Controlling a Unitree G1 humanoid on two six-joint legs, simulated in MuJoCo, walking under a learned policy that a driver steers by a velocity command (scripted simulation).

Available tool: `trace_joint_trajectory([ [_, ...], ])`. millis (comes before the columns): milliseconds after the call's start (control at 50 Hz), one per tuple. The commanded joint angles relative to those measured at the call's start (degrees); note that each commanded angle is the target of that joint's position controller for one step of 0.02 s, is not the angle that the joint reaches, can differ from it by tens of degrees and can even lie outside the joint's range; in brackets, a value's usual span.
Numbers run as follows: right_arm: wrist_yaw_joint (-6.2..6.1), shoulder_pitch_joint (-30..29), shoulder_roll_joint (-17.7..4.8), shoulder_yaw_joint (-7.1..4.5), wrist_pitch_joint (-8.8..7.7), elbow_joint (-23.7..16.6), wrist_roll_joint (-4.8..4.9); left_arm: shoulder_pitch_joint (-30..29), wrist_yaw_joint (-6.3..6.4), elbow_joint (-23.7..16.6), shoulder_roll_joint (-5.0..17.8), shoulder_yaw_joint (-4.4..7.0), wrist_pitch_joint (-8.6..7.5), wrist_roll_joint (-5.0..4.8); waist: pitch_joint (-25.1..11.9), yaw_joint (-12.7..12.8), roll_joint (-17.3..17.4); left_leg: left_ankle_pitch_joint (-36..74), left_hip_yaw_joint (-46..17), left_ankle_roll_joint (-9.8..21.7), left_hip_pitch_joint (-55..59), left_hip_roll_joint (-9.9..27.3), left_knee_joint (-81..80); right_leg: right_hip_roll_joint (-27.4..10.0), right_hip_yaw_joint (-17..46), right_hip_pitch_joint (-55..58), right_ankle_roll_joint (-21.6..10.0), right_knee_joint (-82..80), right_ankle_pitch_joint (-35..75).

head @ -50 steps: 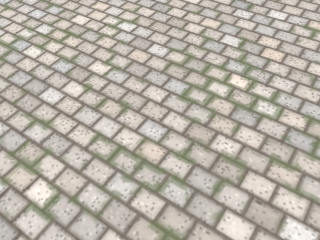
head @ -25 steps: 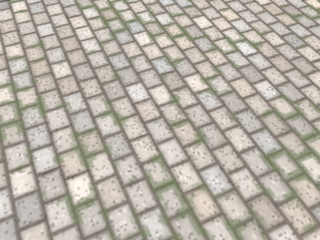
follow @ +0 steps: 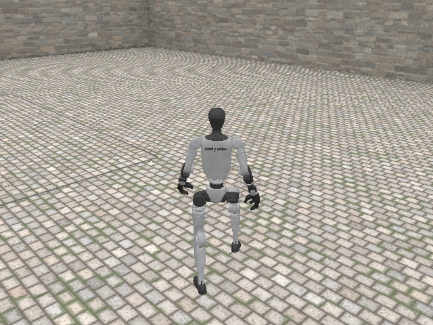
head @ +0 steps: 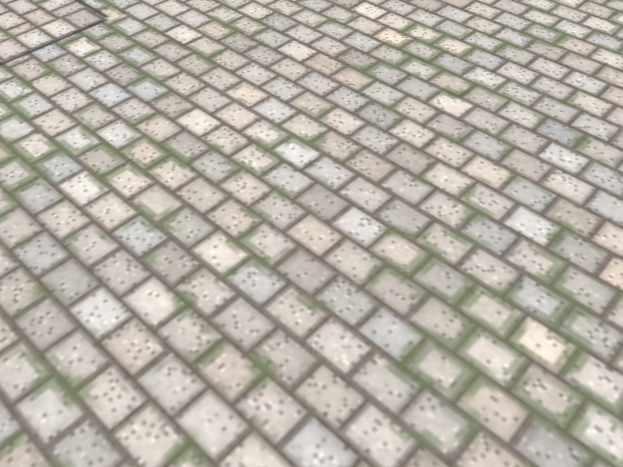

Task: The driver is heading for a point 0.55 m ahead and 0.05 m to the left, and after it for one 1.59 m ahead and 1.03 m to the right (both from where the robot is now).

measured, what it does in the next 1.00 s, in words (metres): walks ahead, turning right: right foot, then left foot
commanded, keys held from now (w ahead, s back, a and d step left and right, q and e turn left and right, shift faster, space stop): w+e+shift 0.06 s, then w+shift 0.02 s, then w+q+shift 0.28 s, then q+shift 0.08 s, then e+shift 0.56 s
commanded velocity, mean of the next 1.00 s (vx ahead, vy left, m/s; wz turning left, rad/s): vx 0.56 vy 0.00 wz -0.26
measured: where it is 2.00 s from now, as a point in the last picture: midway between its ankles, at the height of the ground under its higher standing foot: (373, 415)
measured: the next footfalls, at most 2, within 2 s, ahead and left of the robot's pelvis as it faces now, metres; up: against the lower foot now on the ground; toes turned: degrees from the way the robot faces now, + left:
right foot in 0.12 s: +0.27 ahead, -0.15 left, +0.00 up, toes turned -12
left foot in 0.58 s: +0.72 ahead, -0.02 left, +0.00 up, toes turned +0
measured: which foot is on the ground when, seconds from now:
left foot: down 0.00-0.12, up 0.14-0.56, down 0.58-1.00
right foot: up 0.00-0.10, down 0.12-0.60, up 0.62-1.00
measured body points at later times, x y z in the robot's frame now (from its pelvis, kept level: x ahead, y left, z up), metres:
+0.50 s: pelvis +0.39 -0.09 +0.01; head +0.40 -0.09 +0.45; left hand +0.44 +0.16 -0.12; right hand +0.54 -0.34 -0.10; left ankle +0.65 +0.04 -0.65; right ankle +0.23 -0.14 -0.72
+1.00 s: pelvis +0.59 -0.10 +0.02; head +0.62 -0.12 +0.47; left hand +0.77 +0.14 -0.09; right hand +0.69 -0.40 -0.08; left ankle +0.68 -0.02 -0.72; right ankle +0.60 -0.25 -0.67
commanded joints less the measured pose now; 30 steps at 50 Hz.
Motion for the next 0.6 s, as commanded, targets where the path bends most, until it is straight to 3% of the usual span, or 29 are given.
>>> trace_joint_trajectory([
  [20, -0.01, -4.11, -10.50, -2.56, 0.47, -3.05, 0.61, -10.61, -1.78, -7.00, 0.61, -0.89, -1.41, -0.59, 12.88, 0.19, 4.62, 33.69, -0.24, 8.40, -5.45, 14.09, -4.76, 0.84, -5.94, 0.53, -3.74, -9.06, -4.65],
  [60, -0.14, -5.18, -13.86, -3.30, 1.52, -3.26, 0.78, -6.30, -1.45, -6.97, 3.93, 0.42, -1.11, -1.22, 7.78, 4.24, 9.16, 70.36, 0.94, 8.45, -3.82, 14.71, 5.12, 6.72, -11.51, 12.46, -6.38, -8.72, -12.20],
  [80, -0.12, -5.28, -15.10, -3.53, 1.84, -3.17, 1.01, 1.37, -1.16, -5.66, 6.70, 1.80, -0.88, -1.45, 3.09, 8.80, 11.29, 81.91, 0.69, 8.98, -5.79, 15.28, 15.97, 9.82, -11.99, 23.70, -8.12, -8.58, -16.43],
  [100, -0.03, -5.32, -14.99, -3.28, 1.43, -3.04, 1.51, 13.82, -0.42, -2.34, 10.94, 4.25, -0.61, -0.99, -3.87, 15.26, 10.71, 82.47, -0.73, 9.10, -13.27, 14.61, 29.95, 12.15, -9.21, 43.92, -11.18, -14.38, -13.85],
  [120, -0.11, -2.42, -10.12, -1.58, 0.26, -2.86, 0.97, 21.56, 1.01, 1.20, 14.40, 5.83, 0.22, -0.76, -7.79, 16.76, 3.01, 48.16, -3.58, 7.34, -30.71, 10.84, 49.53, 8.07, 2.18, 64.78, -11.88, -15.52, -15.72],
  [140, 0.75, 5.74, -0.39, 1.61, -1.91, -5.92, 2.10, 18.16, 1.30, 0.75, 19.70, 5.92, -0.87, 0.20, -17.01, 6.70, -18.84, -4.71, -10.99, 4.93, -52.02, -2.33, 75.33, -10.37, 41.34, 78.83, -23.22, -31.46, -41.00],
  [160, 0.69, -1.64, -7.77, 0.38, -3.85, -5.55, 4.86, 20.90, 0.73, 0.15, 11.55, 3.91, -2.00, 1.08, -23.80, 12.81, -6.02, -1.29, -24.34, 7.76, -52.10, -0.73, 77.38, -12.68, 48.89, 76.29, -19.44, -41.50, -50.67],
  [180, 0.43, -10.13, -8.61, -0.11, -4.09, -8.09, 7.32, 19.61, 0.42, 1.44, 9.70, 3.14, -3.03, 1.90, -11.61, 13.14, -3.62, 1.62, -23.35, 9.24, -55.78, 0.60, 76.44, -12.68, 41.86, 66.46, -15.69, -43.13, -44.62],
  [200, -0.08, -11.79, -5.94, 0.72, -3.90, -8.86, 6.55, 15.49, 0.30, 2.15, 9.57, 2.94, -4.00, 1.86, -4.91, 9.78, 2.49, 4.12, -23.96, 9.62, -54.92, 3.65, 72.25, -12.03, 34.87, 55.66, -13.81, -42.71, -37.42],
  [220, -0.23, -11.08, -5.44, 0.50, -3.00, -7.93, 4.98, 10.56, 0.37, 2.10, 6.18, 2.10, -4.64, 2.44, -2.10, 6.81, 3.26, 7.86, -24.86, 9.69, -52.31, 5.96, 68.66, -10.00, 27.61, 47.87, -12.17, -41.41, -33.62],
  [240, 0.19, -6.57, -5.16, 0.09, -1.42, -6.13, 5.01, 7.14, 0.48, 1.54, 3.80, 1.31, -5.14, 3.50, -0.06, 3.79, 0.77, 11.74, -26.09, 9.49, -48.27, 7.58, 67.37, -8.09, 21.04, 40.75, -10.71, -41.75, -30.93],
  [260, 0.44, -4.16, -4.82, -0.28, 0.16, -4.69, 5.09, 5.53, 0.43, 1.74, 2.28, 1.06, -5.66, 3.42, 1.33, 2.48, -1.30, 13.50, -26.21, 8.96, -46.96, 8.20, 66.10, -6.98, 16.45, 37.28, -9.75, -43.13, -28.08],
  [300, 0.59, -4.04, -3.80, -0.55, 2.48, -3.58, 4.78, 5.04, 0.48, 3.13, 2.07, 1.10, -6.50, 2.74, 4.48, 1.56, -1.34, 16.26, -26.00, 7.99, -49.62, 8.43, 63.78, -5.33, 7.51, 34.39, -7.20, -45.53, -20.57],
  [320, 0.58, -5.40, -3.36, -0.52, 2.98, -3.67, 4.45, 5.10, 0.75, 3.62, 2.38, 1.22, -6.68, 2.86, 5.93, 1.81, -0.86, 19.18, -25.83, 7.53, -52.23, 7.95, 62.70, -4.30, 3.38, 34.40, -5.84, -46.55, -16.31],
  [380, 0.79, -9.73, -2.92, -0.55, 2.56, -4.96, 3.66, 3.70, 2.03, 4.05, 1.95, 0.91, -6.92, 3.71, 9.50, 2.08, -1.40, 29.81, -22.95, 6.68, -54.41, 4.81, 51.78, 0.39, -7.98, 34.33, -2.19, -49.03, 0.38],
  [400, 0.98, -11.52, -2.28, -0.35, 1.95, -5.73, 2.90, 3.27, 2.71, 4.13, 2.45, 0.91, -7.18, 3.84, 10.47, 2.17, -2.30, 33.33, -20.26, 6.12, -52.49, 4.04, 46.20, 0.39, -10.23, 33.19, -1.71, -48.68, 9.16],
  [440, 2.32, -14.16, -1.71, -0.25, 0.72, -6.41, 1.52, 2.91, 4.54, 4.13, 3.26, 0.72, -6.93, 3.60, 10.29, 3.09, 0.60, 40.54, -13.05, 5.99, -48.42, 1.44, 34.51, 1.71, -14.29, 35.73, 0.86, -46.31, 19.42],
  [460, 3.09, -17.43, 0.26, 0.38, -0.03, -7.34, 0.96, 7.27, 5.25, 5.58, 3.73, 0.70, -6.80, 3.13, 9.55, 5.27, 2.65, 43.02, -11.23, 6.23, -45.38, -0.09, 28.87, 0.86, -13.47, 37.00, 0.73, -45.29, 21.83],
  [500, 4.57, -17.99, 1.11, 0.50, -0.96, -8.99, 0.94, 12.35, 6.17, 8.41, 6.52, 1.05, -5.67, 1.82, 7.75, 5.01, -0.46, 41.64, -9.78, 7.01, -41.74, -4.09, 21.66, -1.96, -11.73, 43.86, -0.67, -41.15, 34.29],
  [520, 4.97, -15.62, -0.23, 0.00, -1.01, -9.05, 0.95, 12.10, 6.58, 8.96, 8.12, 1.48, -4.73, 1.15, 6.06, 3.12, -3.18, 37.58, -9.90, 7.59, -39.90, -5.68, 19.67, -3.29, -10.62, 48.31, -1.50, -38.24, 40.26],
  [540, 4.84, -10.74, -2.66, -0.91, -0.80, -8.08, 0.95, 10.74, 6.76, 9.25, 9.26, 1.91, -3.78, 1.17, 3.32, 0.04, -4.89, 33.43, -10.59, 8.32, -36.64, -6.74, 18.36, -4.35, -8.64, 52.48, -2.14, -34.20, 44.77],
  [560, 4.11, -3.16, -5.90, -2.17, -0.44, -6.03, 1.02, 7.76, 6.30, 9.07, 9.89, 2.14, -2.95, 1.78, -0.43, -4.42, -5.70, 31.59, -12.31, 9.65, -31.19, -6.53, 17.61, -4.32, -6.71, 55.26, -2.63, -26.42, 45.73],
  [580, 2.82, 4.95, -7.66, -2.84, -0.20, -3.97, 0.32, 2.14, 5.48, 8.45, 9.36, 1.98, -2.40, 1.27, -2.86, -10.84, -4.58, 39.28, -15.09, 11.62, -23.19, -3.63, 10.34, -2.04, -6.80, 53.70, -1.86, -13.55, 40.76],
  [600, 1.42, 7.21, -13.02, -2.96, 0.23, -2.86, -1.69, 5.43, 4.56, 7.37, 2.63, 0.31, -2.57, 1.88, -11.16, -7.62, 8.92, 70.34, -23.40, 13.73, -6.07, 7.43, 19.79, 6.25, -5.15, 42.13, -0.17, 10.91, -4.44],
])
Keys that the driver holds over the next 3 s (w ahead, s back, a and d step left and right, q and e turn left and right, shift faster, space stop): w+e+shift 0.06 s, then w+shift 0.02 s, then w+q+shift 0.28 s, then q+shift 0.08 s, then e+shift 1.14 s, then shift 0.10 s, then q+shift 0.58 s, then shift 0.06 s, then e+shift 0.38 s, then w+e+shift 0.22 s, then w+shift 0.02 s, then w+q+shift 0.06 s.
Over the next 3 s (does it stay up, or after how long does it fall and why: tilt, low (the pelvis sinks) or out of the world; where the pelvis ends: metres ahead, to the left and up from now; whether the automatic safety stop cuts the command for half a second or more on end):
stays up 0.70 -0.23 0.02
